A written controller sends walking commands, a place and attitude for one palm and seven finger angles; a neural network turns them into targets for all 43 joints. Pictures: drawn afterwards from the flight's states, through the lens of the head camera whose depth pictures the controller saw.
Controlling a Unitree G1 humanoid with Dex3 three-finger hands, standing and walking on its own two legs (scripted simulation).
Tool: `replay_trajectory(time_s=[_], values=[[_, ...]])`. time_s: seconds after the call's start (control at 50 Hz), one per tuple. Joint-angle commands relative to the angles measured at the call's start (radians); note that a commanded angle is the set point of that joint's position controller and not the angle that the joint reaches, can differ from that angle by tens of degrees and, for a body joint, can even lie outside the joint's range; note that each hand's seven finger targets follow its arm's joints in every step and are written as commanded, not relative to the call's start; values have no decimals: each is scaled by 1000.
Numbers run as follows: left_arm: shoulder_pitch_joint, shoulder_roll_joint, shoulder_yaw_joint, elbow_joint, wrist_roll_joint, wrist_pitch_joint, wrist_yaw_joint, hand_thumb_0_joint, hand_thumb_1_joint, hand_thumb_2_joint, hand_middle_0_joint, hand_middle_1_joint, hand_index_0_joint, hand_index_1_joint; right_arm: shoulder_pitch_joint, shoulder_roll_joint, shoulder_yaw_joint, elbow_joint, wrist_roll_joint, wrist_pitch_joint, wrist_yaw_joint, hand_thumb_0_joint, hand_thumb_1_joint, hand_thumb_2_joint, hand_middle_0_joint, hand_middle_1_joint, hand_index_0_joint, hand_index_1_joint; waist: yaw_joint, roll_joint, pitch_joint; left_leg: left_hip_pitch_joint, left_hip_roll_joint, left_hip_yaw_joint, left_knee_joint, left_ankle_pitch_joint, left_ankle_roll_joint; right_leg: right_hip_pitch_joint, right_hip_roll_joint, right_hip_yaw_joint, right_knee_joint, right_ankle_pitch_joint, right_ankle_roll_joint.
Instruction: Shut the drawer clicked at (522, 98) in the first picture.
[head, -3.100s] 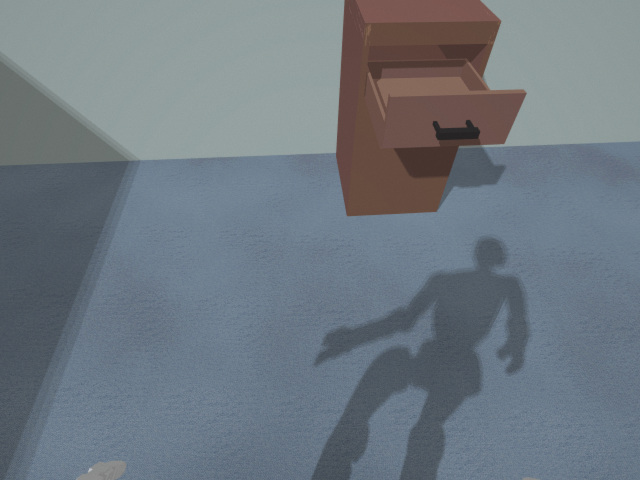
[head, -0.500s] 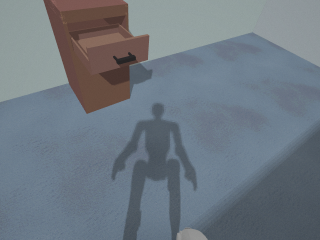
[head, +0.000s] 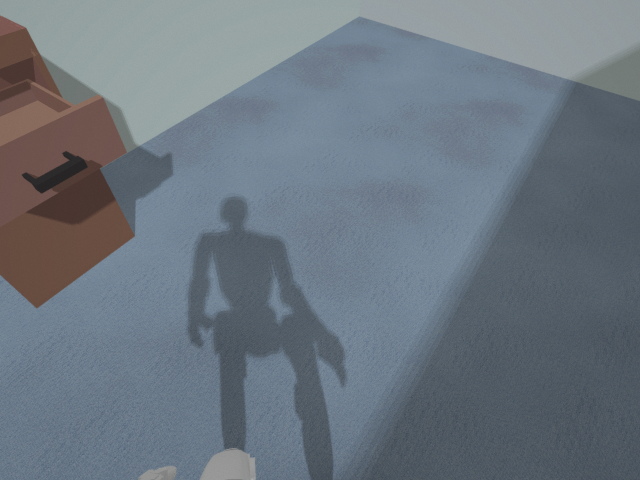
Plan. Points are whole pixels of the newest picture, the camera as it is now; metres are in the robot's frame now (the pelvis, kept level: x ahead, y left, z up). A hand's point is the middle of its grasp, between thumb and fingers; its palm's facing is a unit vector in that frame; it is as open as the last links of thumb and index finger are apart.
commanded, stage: walk to a spot facing it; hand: left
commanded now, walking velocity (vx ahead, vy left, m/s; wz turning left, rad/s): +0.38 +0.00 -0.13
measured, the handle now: (54, 170) +0.74 +0.58 -0.11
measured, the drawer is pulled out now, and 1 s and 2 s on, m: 0.30 0.30 0.30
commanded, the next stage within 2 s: turn to face it in 1.06 s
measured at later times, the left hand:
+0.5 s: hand (159, 462) +0.18 +0.23 -0.17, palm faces -0.02 -0.99 -0.12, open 7.3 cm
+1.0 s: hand (257, 258) +0.54 +0.12 -0.16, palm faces -0.16 -0.96 -0.21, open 7.1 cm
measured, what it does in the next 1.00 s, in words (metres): walks ahead: left foot, then right foot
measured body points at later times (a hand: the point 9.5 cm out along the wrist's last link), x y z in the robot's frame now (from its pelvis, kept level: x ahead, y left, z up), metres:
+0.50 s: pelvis +0.20 +0.06 +0.01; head +0.21 +0.09 +0.46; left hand +0.19 +0.28 -0.16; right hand +0.21 -0.19 -0.12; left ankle +0.17 +0.14 -0.73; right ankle +0.19 -0.09 -0.64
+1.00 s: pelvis +0.42 -0.04 +0.00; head +0.43 -0.05 +0.45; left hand +0.55 +0.17 -0.14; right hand +0.35 -0.24 -0.16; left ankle +0.44 +0.11 -0.64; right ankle +0.44 -0.12 -0.73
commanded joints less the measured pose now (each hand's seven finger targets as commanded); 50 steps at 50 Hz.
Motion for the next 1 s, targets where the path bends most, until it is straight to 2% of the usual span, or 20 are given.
replay_trajectory(time_s=[0.0, 0.16, 0.24, 0.26, 0.28, 0.3, 0.34, 0.38, 0.42, 0.54, 0.66, 0.7, 0.74, 0.76, 0.78, 0.8, 0.84, 0.88, 0.92, 0.98], values=[[107, 128, 28, -18, 2, -34, 10, 0, 900, 900, -200, -300, -200, -300, 51, -66, -22, -40, -7, -7, 7, 0, -900, -900, 200, 300, 200, 300, 47, -53, -27, 12, 7, 2, -132, 53, -4, -22, -283, 299, -327, -235, -92], [241, 129, 19, 43, 4, -42, 12, 0, 900, 900, -200, -300, -200, -300, -168, -60, -17, -104, 3, -38, 22, 0, -900, -900, 200, 300, 200, 300, 114, -73, 26, 41, -57, 11, -436, -11, 21, 147, -311, 354, -296, -144, -101], [220, 115, 20, 57, -4, -38, 10, 0, 900, 900, -200, -300, -200, -300, -20, -91, -20, -46, 4, -58, 5, 0, -900, -900, 200, 300, 200, 300, 30, 6, -16, 449, -93, 44, -674, 25, 46, -9, -223, 251, -73, -3, -37], [226, 70, 15, 48, -8, -39, 2, 0, 900, 900, -200, -300, -200, -300, 108, -165, -38, -7, -4, -66, -8, 0, -900, -900, 200, 300, 200, 300, -21, 143, -86, 676, 58, -163, -757, -81, 110, -175, -133, 179, 183, 4, 9], [215, 34, 5, 24, -10, -46, -7, 0, 900, 900, -200, -300, -200, -300, 230, -268, -61, 14, -7, -62, -11, 0, -900, -900, 200, 300, 200, 300, -45, 339, -133, 791, 305, -460, -878, -113, 207, -364, -41, 29, 499, -321, 59], [162, 80, 12, 19, 4, -44, 2, 0, 900, 900, -200, -300, -200, -300, 238, -231, -48, 24, -3, -58, -20, 0, -900, -900, 200, 300, 200, 300, -63, 245, -101, 726, 331, -505, -937, -189, 229, -415, -74, 95, 664, -346, 56], [131, 56, 20, 38, 8, -36, -12, 0, 900, 900, -200, -300, -200, -300, 119, -140, -22, 4, 4, -65, -23, 0, -900, -900, 200, 300, 200, 300, -2, 83, 13, 563, 265, -345, -964, -131, 207, -441, -158, 123, 755, -180, 63], [177, 21, 18, 69, 14, -17, -18, 0, 900, 900, -200, -300, -200, -300, 72, -87, -7, 13, 9, -81, -26, 0, -900, -900, 200, 300, 200, 300, 57, 69, 39, 473, 186, -161, -966, 60, 159, -378, -175, 114, 731, -87, 81], [204, -4, 17, 80, 15, 1, -19, 0, 900, 900, -200, -300, -200, -300, 87, -78, -2, 30, 14, -91, -31, 0, -900, -900, 200, 300, 200, 300, 74, 122, 23, 474, 144, -50, -964, 199, 152, -370, -176, 97, 708, -39, 99], [65, -22, 12, 37, 16, 16, -30, 0, 900, 900, -200, -300, -200, -300, 170, -80, -3, 78, 13, -94, -34, 0, -900, -900, 200, 300, 200, 300, 58, 135, 75, 539, 117, 76, -960, 395, 155, -442, -188, 17, 494, 66, 114], [-101, -17, 2, -8, 7, 6, -32, 0, 900, 900, -200, -300, -200, -300, 241, -101, -5, 132, 0, -78, -33, 0, -900, -900, 200, 300, 200, 300, 23, 165, 108, 581, 149, 130, -912, 532, 159, -300, -143, -45, 219, 30, 61], [-37, 8, 7, 7, 9, -1, -28, 0, 900, 900, -200, -300, -200, -300, 228, -120, -11, 138, 0, -72, -33, 0, -900, -900, 200, 300, 200, 300, 64, 142, 65, 591, 162, 148, -793, 754, 155, -163, -98, -73, 182, -33, 30], [212, 62, 25, 82, 17, -23, -19, 0, 900, 900, -200, -300, -200, -300, 194, -140, -13, 135, 8, -68, -28, 0, -900, -900, 200, 300, 200, 300, 182, 96, -96, 518, 108, 184, -457, 811, 109, 196, -49, -100, 73, 18, 2], [355, 152, 50, 122, 21, -36, -6, 0, 900, 900, -200, -300, -200, -300, 207, -106, -9, 125, 22, -70, -15, 0, -900, -900, 200, 300, 200, 300, 236, -34, -216, 288, 49, 194, -166, 510, 78, 461, -232, 115, 39, -24, -51], [420, 249, 69, 128, 8, -38, 8, 0, 900, 900, -200, -300, -200, -300, 243, -28, 0, 90, 35, -72, -18, 0, -900, -900, 200, 300, 200, 300, 213, -221, -316, 11, -113, 138, 192, -277, 35, 631, -523, 602, -76, 54, -178], [369, 278, 77, 114, -11, -29, 10, 0, 900, 900, -200, -300, -200, -300, 166, -51, -5, 70, 36, -67, -19, 0, -900, -900, 200, 300, 200, 300, 210, -152, -294, -46, -75, -5, 313, -278, 63, 527, -555, 636, -187, -95, -195], [181, 158, 41, 68, -10, -29, 14, 0, 900, 900, -200, -300, -200, -300, 75, -53, -16, 60, 17, -57, -15, 0, -900, -900, 200, 300, 200, 300, 135, -38, -71, -70, 10, -53, 285, -85, 62, 203, -467, 437, -238, -192, -112], [99, 85, 18, 56, 0, -42, 20, 0, 900, 900, -200, -300, -200, -300, 144, -8, -12, 92, 3, -28, -13, 0, -900, -900, 200, 300, 200, 300, 54, -30, -9, 26, 28, -42, 177, -30, 50, 7, -399, 266, -283, -148, -67], [100, 65, 10, 60, 3, -50, 18, 0, 900, 900, -200, -300, -200, -300, 190, 12, -10, 105, 1, -9, -7, 0, -900, -900, 200, 300, 200, 300, 21, -63, -5, 45, 24, -21, 92, 10, 33, -44, -353, 150, -304, -89, -45], [118, 49, 11, 65, 6, -60, 21, 0, 900, 900, -200, -300, -200, -300, 133, 17, -17, 67, 2, -1, 1, 0, -900, -900, 200, 300, 200, 300, 18, -69, 21, 11, 26, -13, -25, 67, 17, -45, -345, 105, -332, -63, -52]])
